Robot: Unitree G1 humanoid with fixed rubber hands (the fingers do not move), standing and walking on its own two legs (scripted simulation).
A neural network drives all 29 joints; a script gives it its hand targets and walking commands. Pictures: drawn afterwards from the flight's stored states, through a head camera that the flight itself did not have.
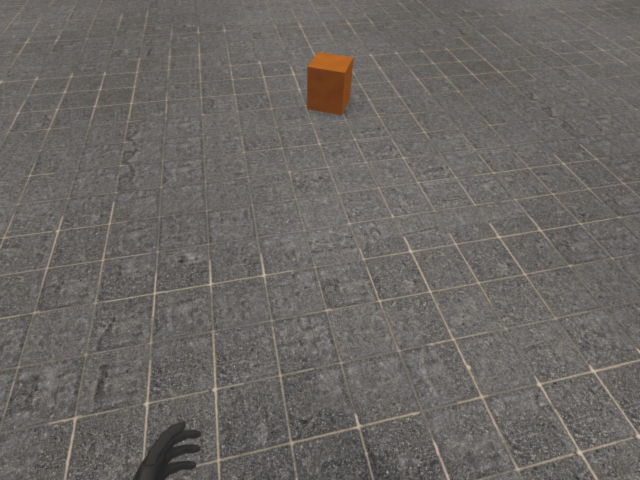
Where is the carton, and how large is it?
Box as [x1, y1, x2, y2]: [307, 52, 353, 114]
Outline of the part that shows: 318,52 307,67 307,108 341,114 349,99 353,57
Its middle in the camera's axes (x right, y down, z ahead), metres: +0.05 -0.92 +2.24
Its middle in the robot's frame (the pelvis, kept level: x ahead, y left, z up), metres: +2.23 -0.22 -0.61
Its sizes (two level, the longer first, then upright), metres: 0.210 0.200 0.250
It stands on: the floor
